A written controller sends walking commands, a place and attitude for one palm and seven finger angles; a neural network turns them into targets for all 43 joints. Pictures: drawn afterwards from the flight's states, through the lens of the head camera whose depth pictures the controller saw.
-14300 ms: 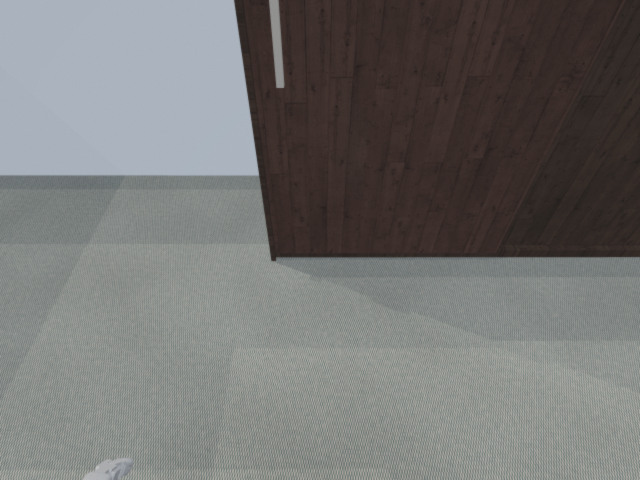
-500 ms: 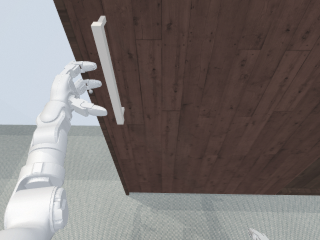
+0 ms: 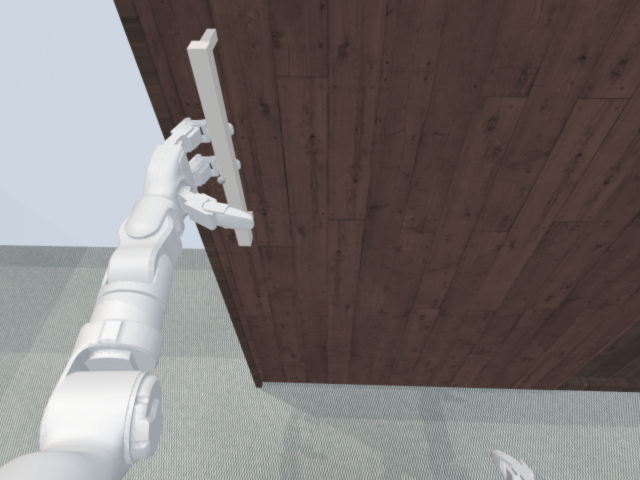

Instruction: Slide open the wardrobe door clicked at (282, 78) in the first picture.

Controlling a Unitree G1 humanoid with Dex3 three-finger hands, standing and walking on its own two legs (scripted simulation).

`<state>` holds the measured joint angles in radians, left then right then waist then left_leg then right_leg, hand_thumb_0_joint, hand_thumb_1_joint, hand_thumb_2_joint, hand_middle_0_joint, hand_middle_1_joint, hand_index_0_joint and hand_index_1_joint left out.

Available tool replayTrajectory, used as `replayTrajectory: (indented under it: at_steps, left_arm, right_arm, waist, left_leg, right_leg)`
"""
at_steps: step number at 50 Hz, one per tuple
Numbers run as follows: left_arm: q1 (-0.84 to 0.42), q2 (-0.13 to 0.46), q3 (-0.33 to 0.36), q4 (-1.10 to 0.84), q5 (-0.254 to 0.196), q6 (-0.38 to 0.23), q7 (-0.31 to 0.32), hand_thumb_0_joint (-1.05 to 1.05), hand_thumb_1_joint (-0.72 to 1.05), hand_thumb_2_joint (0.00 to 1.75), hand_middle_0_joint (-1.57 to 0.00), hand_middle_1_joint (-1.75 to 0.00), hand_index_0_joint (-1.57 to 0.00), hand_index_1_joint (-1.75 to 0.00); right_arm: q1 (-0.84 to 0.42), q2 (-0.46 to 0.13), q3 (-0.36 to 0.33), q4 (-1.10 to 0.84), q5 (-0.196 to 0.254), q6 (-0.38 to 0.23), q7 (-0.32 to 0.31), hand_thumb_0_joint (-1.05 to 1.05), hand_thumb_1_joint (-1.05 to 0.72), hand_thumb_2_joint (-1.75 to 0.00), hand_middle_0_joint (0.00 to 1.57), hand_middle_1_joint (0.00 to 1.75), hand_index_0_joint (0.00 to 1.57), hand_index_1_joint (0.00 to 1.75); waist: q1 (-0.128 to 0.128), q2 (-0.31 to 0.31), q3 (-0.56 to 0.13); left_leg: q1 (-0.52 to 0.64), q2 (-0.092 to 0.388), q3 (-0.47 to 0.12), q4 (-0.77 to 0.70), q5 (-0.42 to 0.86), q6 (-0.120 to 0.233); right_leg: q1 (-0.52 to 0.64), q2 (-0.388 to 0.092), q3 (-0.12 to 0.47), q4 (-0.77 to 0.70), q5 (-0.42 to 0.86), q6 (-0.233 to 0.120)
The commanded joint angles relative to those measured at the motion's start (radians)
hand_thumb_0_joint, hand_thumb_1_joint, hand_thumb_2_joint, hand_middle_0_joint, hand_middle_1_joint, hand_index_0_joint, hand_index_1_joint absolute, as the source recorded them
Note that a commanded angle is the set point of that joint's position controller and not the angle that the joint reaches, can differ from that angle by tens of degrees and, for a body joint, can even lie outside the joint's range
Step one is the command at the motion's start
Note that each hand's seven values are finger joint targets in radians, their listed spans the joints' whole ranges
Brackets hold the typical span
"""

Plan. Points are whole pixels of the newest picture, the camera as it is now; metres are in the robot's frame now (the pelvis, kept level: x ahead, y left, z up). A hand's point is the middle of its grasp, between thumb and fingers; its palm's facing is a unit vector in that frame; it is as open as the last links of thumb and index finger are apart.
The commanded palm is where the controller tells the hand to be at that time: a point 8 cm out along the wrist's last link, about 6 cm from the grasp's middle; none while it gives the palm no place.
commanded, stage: feel for the door with the fingertips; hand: left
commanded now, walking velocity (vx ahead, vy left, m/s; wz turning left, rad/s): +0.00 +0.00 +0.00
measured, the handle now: (230, 155) +0.49 +0.13 +0.16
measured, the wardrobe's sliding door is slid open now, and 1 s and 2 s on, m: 0.00 0.00 0.00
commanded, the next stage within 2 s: slide the fingers in behind the handle in 0.58 s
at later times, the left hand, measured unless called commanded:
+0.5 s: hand (210, 173) +0.44 +0.15 +0.17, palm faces -0.01 -1.00 -0.01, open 14.0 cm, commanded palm +0.42 +0.20 +0.17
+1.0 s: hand (216, 171) +0.44 +0.14 +0.17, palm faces -0.04 -1.00 +0.00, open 13.9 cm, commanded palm +0.41 +0.19 +0.17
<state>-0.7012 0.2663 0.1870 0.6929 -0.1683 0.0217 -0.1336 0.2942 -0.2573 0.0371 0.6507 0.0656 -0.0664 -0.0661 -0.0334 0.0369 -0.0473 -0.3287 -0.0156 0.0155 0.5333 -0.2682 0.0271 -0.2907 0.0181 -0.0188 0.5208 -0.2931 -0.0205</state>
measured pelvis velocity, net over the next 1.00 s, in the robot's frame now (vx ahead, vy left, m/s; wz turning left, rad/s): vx -0.01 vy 0.00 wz -0.01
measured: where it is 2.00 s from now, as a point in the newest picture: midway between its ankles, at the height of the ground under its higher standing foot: outside the picture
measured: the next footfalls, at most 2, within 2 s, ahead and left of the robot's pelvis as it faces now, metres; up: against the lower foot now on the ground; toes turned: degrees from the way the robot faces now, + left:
none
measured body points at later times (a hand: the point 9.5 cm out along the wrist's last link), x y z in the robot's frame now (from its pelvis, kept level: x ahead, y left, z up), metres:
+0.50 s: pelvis +0.00 -0.01 +0.00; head +0.01 -0.02 +0.45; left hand +0.43 +0.20 +0.17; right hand +0.10 -0.27 -0.11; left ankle +0.00 +0.10 -0.73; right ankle -0.02 -0.11 -0.73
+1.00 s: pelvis -0.01 +0.00 +0.00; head +0.00 -0.01 +0.45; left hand +0.43 +0.20 +0.18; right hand +0.07 -0.25 -0.12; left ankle +0.00 +0.10 -0.73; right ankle -0.02 -0.11 -0.73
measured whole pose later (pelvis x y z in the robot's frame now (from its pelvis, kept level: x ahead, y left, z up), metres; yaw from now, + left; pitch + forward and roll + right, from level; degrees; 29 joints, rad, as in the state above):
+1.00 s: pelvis -0.01 +0.00 +0.00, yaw +0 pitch +4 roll -1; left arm -0.79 0.29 0.22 0.87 -0.16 -0.10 -0.15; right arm 0.36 -0.26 0.03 0.69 0.06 -0.09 -0.05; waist -0.05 0.04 -0.07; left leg -0.37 -0.01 0.02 0.57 -0.27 0.03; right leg -0.33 0.02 -0.01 0.55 -0.29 -0.02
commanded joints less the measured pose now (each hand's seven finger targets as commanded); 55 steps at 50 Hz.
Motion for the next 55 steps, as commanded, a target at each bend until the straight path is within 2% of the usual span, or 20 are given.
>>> replayTrajectory:
  at_steps: [1, 3, 5, 6, 8, 11, 12, 15, 21, 22, 24, 30, 34, 35, 39, 45, 46, 49, 51, 55]
  left_arm:
    - [-0.424, 0.185, 0.069, -0.263, -0.019, -0.081, 0.029, 0.0, -0.5, 0.3, -0.3, -1.2, -0.3, -1.2]
    - [-0.438, 0.233, 0.099, -0.217, -0.011, -0.067, 0.031, 0.0, -0.5, 0.3, -0.3, -1.2, -0.3, -1.2]
    - [-0.44, 0.251, 0.106, -0.199, 0.005, -0.06, 0.038, 0.0, -0.5, 0.3, -0.3, -1.2, -0.3, -1.2]
    - [-0.463, 0.229, 0.082, -0.2, 0.011, -0.055, 0.04, 0.0, -0.5, 0.3, -0.3, -1.2, -0.3, -1.2]
    - [-0.471, 0.259, 0.106, -0.198, 0.016, -0.056, 0.039, 0.0, -0.5, 0.3, -0.3, -1.2, -0.3, -1.2]
    - [-0.518, 0.242, 0.084, -0.219, 0.001, -0.074, 0.017, 0.0, -0.5, 0.3, -0.3, -1.2, -0.3, -1.2]
    - [-0.504, 0.255, 0.099, -0.211, -0.003, -0.08, 0.008, 0.0, -0.5, 0.3, -0.3, -1.2, -0.3, -1.2]
    - [-0.512, 0.227, 0.071, -0.204, -0.02, -0.094, -0.02, 0.0, -0.5, 0.3, -0.3, -1.2, -0.3, -1.2]
    - [-0.552, 0.238, 0.063, -0.098, -0.019, -0.073, -0.036, 0.0, -0.5, 0.3, -0.3, -1.2, -0.3, -1.2]
    - [-0.578, 0.256, 0.073, -0.11, -0.016, -0.08, -0.033, 0.0, -0.5, 0.3, -0.3, -1.2, -0.3, -1.2]
    - [-0.594, 0.234, 0.059, -0.086, -0.017, -0.089, -0.029, 0.0, -0.5, 0.3, -0.3, -1.2, -0.3, -1.2]
    - [-0.688, 0.301, 0.095, -0.019, -0.001, -0.152, -0.014, 0.0, -0.5, 0.3, -0.3, -1.2, -0.3, -1.2]
    - [-0.755, 0.229, 0.038, -0.01, 0.007, -0.178, -0.016, 0.0, -0.5, 0.3, -0.3, -1.2, -0.3, -1.2]
    - [-0.722, 0.253, 0.059, 0.028, 0.006, -0.179, -0.014, 0.0, -0.5, 0.3, -0.3, -1.2, -0.3, -1.2]
    - [-0.718, 0.224, 0.045, 0.017, -0.004, -0.193, -0.025, 0.0, -0.5, 0.3, -0.3, -1.2, -0.3, -1.2]
    - [-0.608, 0.227, 0.065, -0.043, -0.016, -0.205, -0.022, 0.0, -0.5, 0.3, -0.3, -1.2, -0.3, -1.2]
    - [-0.608, 0.212, 0.055, -0.06, -0.015, -0.201, -0.019, 0.0, -0.5, 0.3, -0.3, -1.2, -0.3, -1.2]
    - [-0.541, 0.194, 0.049, -0.066, -0.004, -0.175, -0.008, 0.0, -0.5, 0.3, -0.3, -1.2, -0.3, -1.2]
    - [-0.499, 0.212, 0.077, -0.094, -0.006, -0.156, 0.005, 0.0, -0.5, 0.3, -0.3, -1.2, -0.3, -1.2]
    - [-0.497, 0.188, 0.061, -0.146, -0.005, -0.125, 0.026, 0.0, -0.5, 0.3, -0.3, -1.2, -0.3, -1.2]
  right_arm:
    - [-0.029, -0.122, -0.048, -0.124, -0.007, -0.039, -0.005, 0.0, -0.9, -0.9, 0.2, 0.3, 0.2, 0.3]
    - [-0.029, -0.125, -0.044, -0.116, -0.006, -0.029, -0.011, 0.0, -0.9, -0.9, 0.2, 0.3, 0.2, 0.3]
    - [-0.028, -0.127, -0.044, -0.12, -0.007, -0.02, -0.014, 0.0, -0.9, -0.9, 0.2, 0.3, 0.2, 0.3]
    - [-0.037, -0.122, -0.041, -0.123, -0.004, -0.018, -0.014, 0.0, -0.9, -0.9, 0.2, 0.3, 0.2, 0.3]
    - [-0.03, -0.121, -0.042, -0.122, -0.006, -0.016, -0.016, 0.0, -0.9, -0.9, 0.2, 0.3, 0.2, 0.3]
    - [-0.025, -0.122, -0.044, -0.122, -0.004, -0.017, -0.02, 0.0, -0.9, -0.9, 0.2, 0.3, 0.2, 0.3]
    - [-0.02, -0.122, -0.047, -0.12, -0.004, -0.019, -0.02, 0.0, -0.9, -0.9, 0.2, 0.3, 0.2, 0.3]
    - [-0.013, -0.124, -0.049, -0.117, -0.002, -0.026, -0.022, 0.0, -0.9, -0.9, 0.2, 0.3, 0.2, 0.3]
    - [-0.003, -0.134, -0.047, -0.098, 0.002, -0.024, -0.022, 0.0, -0.9, -0.9, 0.2, 0.3, 0.2, 0.3]
    - [-0.001, -0.135, -0.048, -0.095, 0.003, -0.025, -0.021, 0.0, -0.9, -0.9, 0.2, 0.3, 0.2, 0.3]
    - [0.0, -0.133, -0.046, -0.096, 0.002, -0.029, -0.021, 0.0, -0.9, -0.9, 0.2, 0.3, 0.2, 0.3]
    - [0.038, -0.143, -0.048, -0.075, -0.008, -0.037, -0.02, 0.0, -0.9, -0.9, 0.2, 0.3, 0.2, 0.3]
    - [0.045, -0.137, -0.049, -0.066, -0.007, -0.053, -0.013, 0.0, -0.9, -0.9, 0.2, 0.3, 0.2, 0.3]
    - [0.059, -0.143, -0.052, -0.06, -0.009, -0.05, -0.014, 0.0, -0.9, -0.9, 0.2, 0.3, 0.2, 0.3]
    - [0.052, -0.143, -0.051, -0.064, -0.007, -0.062, -0.008, 0.0, -0.9, -0.9, 0.2, 0.3, 0.2, 0.3]
    - [0.047, -0.146, -0.055, -0.08, -0.008, -0.068, -0.001, 0.0, -0.9, -0.9, 0.2, 0.3, 0.2, 0.3]
    - [0.036, -0.142, -0.052, -0.083, -0.007, -0.07, 0.002, 0.0, -0.9, -0.9, 0.2, 0.3, 0.2, 0.3]
    - [0.027, -0.139, -0.054, -0.09, -0.004, -0.066, 0.008, 0.0, -0.9, -0.9, 0.2, 0.3, 0.2, 0.3]
    - [0.018, -0.139, -0.055, -0.101, -0.006, -0.063, 0.009, 0.0, -0.9, -0.9, 0.2, 0.3, 0.2, 0.3]
    - [-0.002, -0.131, -0.054, -0.116, -0.005, -0.051, 0.005, 0.0, -0.9, -0.9, 0.2, 0.3, 0.2, 0.3]
  waist:
    - [0.017, -0.062, -0.355]
    - [0.009, -0.1, -0.299]
    - [0.012, -0.1, -0.27]
    - [0.004, -0.068, -0.251]
    - [0.011, -0.049, -0.27]
    - [-0.009, -0.047, -0.304]
    - [-0.001, -0.053, -0.314]
    - [-0.012, -0.045, -0.328]
    - [-0.028, -0.052, -0.252]
    - [-0.028, -0.029, -0.266]
    - [-0.034, -0.043, -0.267]
    - [-0.045, -0.052, -0.311]
    - [-0.059, 0.014, -0.334]
    - [-0.058, -0.031, -0.332]
    - [-0.051, -0.007, -0.339]
    - [-0.021, -0.04, -0.351]
    - [-0.019, -0.015, -0.337]
    - [-0.008, -0.033, -0.293]
    - [0.008, -0.041, -0.302]
    - [0.003, -0.067, -0.267]
  left_leg:
    - [0.24, 0.023, -0.038, -0.028, 0.341, 0.012]
    - [0.176, 0.017, -0.023, -0.04, 0.281, 0.019]
    - [0.147, 0.013, -0.017, -0.046, 0.249, 0.023]
    - [0.149, 0.012, -0.014, -0.048, 0.237, 0.025]
    - [0.151, 0.009, -0.011, -0.045, 0.242, 0.025]
    - [0.18, 0.009, -0.008, -0.035, 0.266, 0.029]
    - [0.183, 0.01, -0.008, -0.034, 0.277, 0.028]
    - [0.197, 0.007, -0.004, -0.025, 0.278, 0.03]
    - [0.149, 0.003, -0.014, -0.029, 0.206, 0.031]
    - [0.156, 0.002, -0.017, -0.027, 0.207, 0.03]
    - [0.154, 0.003, -0.02, -0.026, 0.194, 0.03]
    - [0.142, 0.003, -0.028, -0.015, 0.187, 0.031]
    - [0.19, 0.008, -0.04, -0.004, 0.203, 0.022]
    - [0.178, 0.01, -0.043, -0.001, 0.207, 0.024]
    - [0.187, 0.012, -0.047, -0.008, 0.196, 0.018]
    - [0.189, 0.018, -0.047, -0.011, 0.244, 0.016]
    - [0.193, 0.02, -0.049, -0.015, 0.237, 0.014]
    - [0.17, 0.023, -0.047, -0.024, 0.223, 0.013]
    - [0.163, 0.02, -0.04, -0.027, 0.225, 0.016]
    - [0.144, 0.02, -0.03, -0.037, 0.197, 0.02]
  right_leg:
    - [0.067, 0.009, -0.006, -0.043, 0.374, -0.008]
    - [0.085, 0.005, 0.002, -0.055, 0.367, -0.003]
    - [0.093, -0.001, 0.005, -0.062, 0.347, -0.001]
    - [0.073, -0.002, 0.009, -0.066, 0.339, 0.0]
    - [0.085, -0.003, 0.015, -0.067, 0.35, -0.003]
    - [0.093, -0.002, 0.018, -0.068, 0.388, -0.001]
    - [0.103, 0.0, 0.019, -0.064, 0.4, -0.003]
    - [0.098, 0.0, 0.019, -0.065, 0.411, -0.001]
    - [0.036, -0.003, 0.016, -0.076, 0.335, 0.003]
    - [0.032, -0.003, 0.018, -0.075, 0.328, -0.001]
    - [0.021, -0.001, 0.017, -0.074, 0.307, -0.001]
    - [0.021, -0.002, 0.018, -0.059, 0.288, 0.002]
    - [-0.038, 0.004, 0.011, -0.047, 0.277, -0.005]
    - [-0.029, 0.006, 0.005, -0.047, 0.273, -0.004]
    - [-0.039, 0.009, 0.003, -0.042, 0.258, -0.009]
    - [-0.001, 0.014, -0.005, -0.034, 0.287, -0.011]
    - [-0.017, 0.015, -0.005, -0.033, 0.28, -0.012]
    - [-0.022, 0.015, -0.009, -0.035, 0.263, -0.013]
    - [0.003, 0.013, -0.007, -0.038, 0.272, -0.012]
    - [0.019, 0.01, -0.006, -0.052, 0.254, -0.009]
